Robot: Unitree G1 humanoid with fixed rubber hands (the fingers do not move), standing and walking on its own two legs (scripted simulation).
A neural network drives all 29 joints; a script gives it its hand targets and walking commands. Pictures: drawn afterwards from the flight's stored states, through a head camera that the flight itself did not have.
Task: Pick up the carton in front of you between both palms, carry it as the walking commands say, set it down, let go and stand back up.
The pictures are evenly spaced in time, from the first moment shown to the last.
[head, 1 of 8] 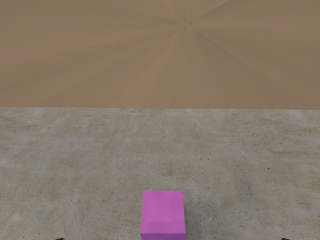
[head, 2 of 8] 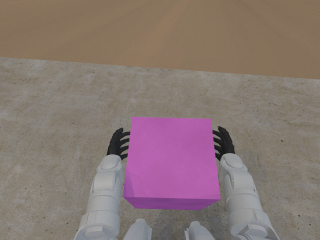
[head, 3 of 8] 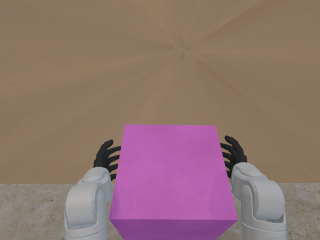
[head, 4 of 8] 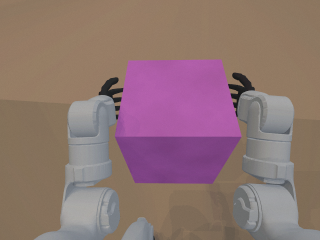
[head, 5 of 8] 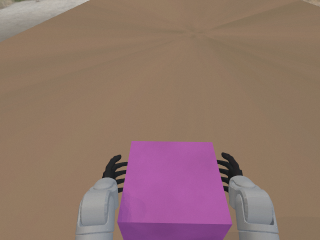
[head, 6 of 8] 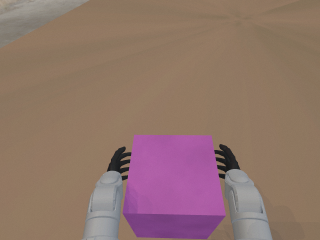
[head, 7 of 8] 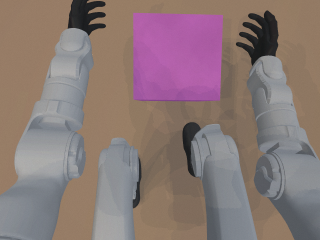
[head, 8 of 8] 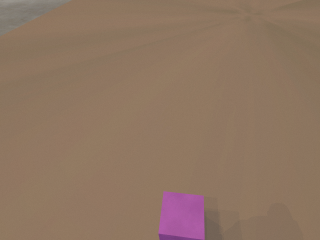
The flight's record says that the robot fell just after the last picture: no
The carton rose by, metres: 1.12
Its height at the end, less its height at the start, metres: +0.39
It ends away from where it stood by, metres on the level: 5.57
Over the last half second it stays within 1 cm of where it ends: yes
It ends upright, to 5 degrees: yes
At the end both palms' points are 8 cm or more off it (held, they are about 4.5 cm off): yes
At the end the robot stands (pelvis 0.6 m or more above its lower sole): yes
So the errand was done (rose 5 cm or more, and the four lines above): yes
